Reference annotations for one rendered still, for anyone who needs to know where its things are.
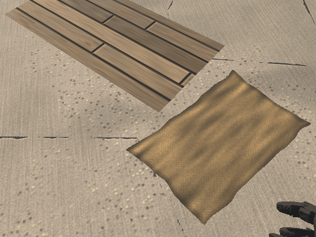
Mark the right robot hand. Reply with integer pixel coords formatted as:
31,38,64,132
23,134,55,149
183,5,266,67
269,201,316,237

